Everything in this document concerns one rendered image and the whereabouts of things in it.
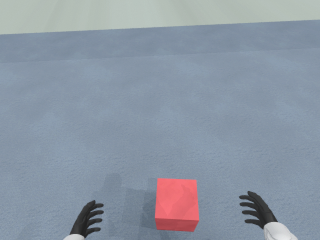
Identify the robot right forearm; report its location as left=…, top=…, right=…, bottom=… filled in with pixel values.
left=263, top=222, right=298, bottom=240

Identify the robot right hand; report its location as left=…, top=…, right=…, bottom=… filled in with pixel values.
left=239, top=191, right=278, bottom=230

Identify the carton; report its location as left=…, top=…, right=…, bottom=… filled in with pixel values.
left=155, top=178, right=199, bottom=232

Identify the robot left hand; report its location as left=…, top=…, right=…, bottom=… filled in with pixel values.
left=69, top=200, right=104, bottom=238

